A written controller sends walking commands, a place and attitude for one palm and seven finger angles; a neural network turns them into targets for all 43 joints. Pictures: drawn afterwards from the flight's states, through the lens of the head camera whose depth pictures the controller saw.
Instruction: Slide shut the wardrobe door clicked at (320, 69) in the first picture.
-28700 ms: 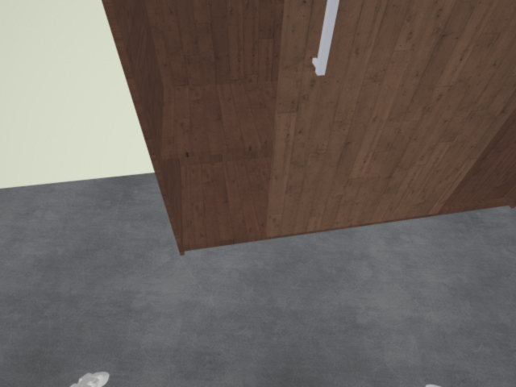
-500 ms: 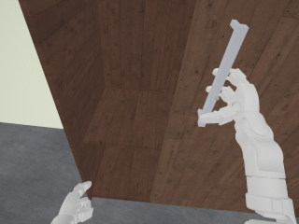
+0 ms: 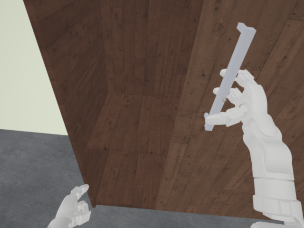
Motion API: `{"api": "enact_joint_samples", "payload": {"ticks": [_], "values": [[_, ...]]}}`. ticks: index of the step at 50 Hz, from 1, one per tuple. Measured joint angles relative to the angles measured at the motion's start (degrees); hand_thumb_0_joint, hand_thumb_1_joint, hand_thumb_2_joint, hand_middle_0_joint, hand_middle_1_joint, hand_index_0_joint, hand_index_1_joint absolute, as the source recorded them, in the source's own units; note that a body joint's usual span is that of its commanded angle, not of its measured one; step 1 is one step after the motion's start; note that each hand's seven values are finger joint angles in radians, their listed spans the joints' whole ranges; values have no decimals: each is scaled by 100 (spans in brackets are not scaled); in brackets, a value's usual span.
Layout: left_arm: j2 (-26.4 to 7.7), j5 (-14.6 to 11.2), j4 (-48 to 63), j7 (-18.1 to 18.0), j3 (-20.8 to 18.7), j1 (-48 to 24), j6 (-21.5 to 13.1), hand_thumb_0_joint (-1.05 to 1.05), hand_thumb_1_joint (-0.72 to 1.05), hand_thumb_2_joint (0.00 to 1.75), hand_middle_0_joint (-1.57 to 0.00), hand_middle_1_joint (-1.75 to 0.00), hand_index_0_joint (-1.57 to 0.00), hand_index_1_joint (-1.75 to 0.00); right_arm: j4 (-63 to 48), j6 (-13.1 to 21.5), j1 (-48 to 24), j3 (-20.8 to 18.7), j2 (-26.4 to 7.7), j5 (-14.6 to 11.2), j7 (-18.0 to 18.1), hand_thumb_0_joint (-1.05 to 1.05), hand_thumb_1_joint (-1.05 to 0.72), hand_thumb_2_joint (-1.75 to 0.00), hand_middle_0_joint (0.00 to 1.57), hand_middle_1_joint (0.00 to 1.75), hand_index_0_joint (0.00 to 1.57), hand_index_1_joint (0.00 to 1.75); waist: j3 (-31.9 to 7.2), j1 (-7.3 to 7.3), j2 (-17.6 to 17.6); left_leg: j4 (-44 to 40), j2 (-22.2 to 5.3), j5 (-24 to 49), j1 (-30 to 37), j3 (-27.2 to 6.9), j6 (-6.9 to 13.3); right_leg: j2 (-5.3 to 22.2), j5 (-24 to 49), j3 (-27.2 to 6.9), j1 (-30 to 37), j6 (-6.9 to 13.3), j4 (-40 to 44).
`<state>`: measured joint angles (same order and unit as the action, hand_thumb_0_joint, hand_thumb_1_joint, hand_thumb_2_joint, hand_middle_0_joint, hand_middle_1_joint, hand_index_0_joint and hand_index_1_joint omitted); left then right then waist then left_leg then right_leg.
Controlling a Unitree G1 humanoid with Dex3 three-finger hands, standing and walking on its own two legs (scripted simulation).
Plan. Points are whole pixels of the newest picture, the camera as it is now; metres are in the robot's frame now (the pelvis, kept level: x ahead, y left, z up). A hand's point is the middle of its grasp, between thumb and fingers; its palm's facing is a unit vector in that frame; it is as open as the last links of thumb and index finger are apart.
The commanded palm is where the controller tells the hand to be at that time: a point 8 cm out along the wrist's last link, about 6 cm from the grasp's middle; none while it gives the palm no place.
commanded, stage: slide the fingers in behind the handle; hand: right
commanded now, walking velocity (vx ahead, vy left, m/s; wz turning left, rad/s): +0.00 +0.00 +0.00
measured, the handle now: (222, 84) +0.42 -0.15 +0.23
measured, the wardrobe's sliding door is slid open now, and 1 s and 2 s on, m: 0.37 0.37 0.37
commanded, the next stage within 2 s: grip the handle and tug to test in 0.44 s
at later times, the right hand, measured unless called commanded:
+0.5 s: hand (224, 98) +0.35 -0.14 +0.23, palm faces +0.03 +1.00 -0.04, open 14.3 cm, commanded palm +0.33 -0.18 +0.23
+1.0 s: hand (223, 97) +0.35 -0.13 +0.23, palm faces +0.05 +1.00 -0.04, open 9.9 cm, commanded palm +0.33 -0.18 +0.23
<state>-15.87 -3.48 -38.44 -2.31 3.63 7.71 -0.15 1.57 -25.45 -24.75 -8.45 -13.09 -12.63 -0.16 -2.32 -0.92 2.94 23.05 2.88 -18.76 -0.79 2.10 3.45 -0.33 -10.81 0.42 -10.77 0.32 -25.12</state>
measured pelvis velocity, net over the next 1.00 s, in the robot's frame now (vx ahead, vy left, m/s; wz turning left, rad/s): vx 0.00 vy -0.01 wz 0.00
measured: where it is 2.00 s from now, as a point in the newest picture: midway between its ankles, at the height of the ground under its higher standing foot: outside the picture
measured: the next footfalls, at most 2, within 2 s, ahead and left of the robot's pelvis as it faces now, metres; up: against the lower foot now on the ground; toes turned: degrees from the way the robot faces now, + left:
none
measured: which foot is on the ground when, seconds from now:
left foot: down 0.00-1.00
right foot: down 0.00-1.00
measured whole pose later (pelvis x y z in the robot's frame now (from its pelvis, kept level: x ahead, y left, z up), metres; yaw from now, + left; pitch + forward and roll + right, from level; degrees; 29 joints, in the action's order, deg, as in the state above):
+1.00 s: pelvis +0.00 -0.01 +0.00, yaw +0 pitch -4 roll +0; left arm -15.0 -2.7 -39.3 -1.4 3.9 7.8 0.2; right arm 1.6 -25.6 -26.5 -5.7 -11.5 -11.8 3.4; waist -1.5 -1.0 3.2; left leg 21.7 2.1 -17.8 0.3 1.9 2.7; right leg -1.1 -10.0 0.7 -9.7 1.2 -23.9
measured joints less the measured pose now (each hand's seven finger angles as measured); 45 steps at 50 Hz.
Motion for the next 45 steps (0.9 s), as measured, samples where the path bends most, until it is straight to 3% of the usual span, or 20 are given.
{"api": "enact_joint_samples", "payload": {"ticks": [13, 31, 37, 45], "values": [[104, -8, -79, 7, 42, -13, 57, 1, 90, 90, -20, -30, -20, -30, 236, -17, -368, 58, 47, -26, 19, -1, 50, -30, 30, 120, 29, 120, -21, -33, 1, -14, -63, 4, 21, -10, -65, -61, -14, 19, 0, 70, -23], [172, 76, -53, 110, 56, 15, 17, 1, 90, 90, -20, -30, -20, -30, -71, -74, -156, 403, 255, 125, 394, -1, 49, -30, 30, 121, 21, 117, 43, -22, 31, -37, -144, 42, 74, -34, -136, -137, 42, 54, 76, 145, 47], [151, 87, -25, 130, 45, 5, 22, 1, 90, 90, -20, -30, -20, -30, -83, -50, -113, 400, 242, 144, 448, -1, 36, -36, 29, 121, 19, 117, 53, 7, 44, -60, -133, 62, 97, -45, -128, -125, 58, 61, 104, 136, 72], [120, 82, -83, 94, 41, 6, 33, 1, 90, 90, -20, -30, -20, -30, 1, -20, -168, 335, 182, 92, 372, -1, 4, -49, 32, 126, 23, 121, 70, -2, 18, -120, -100, 89, 119, -27, -98, -97, 77, 36, 114, 106, 108]]}}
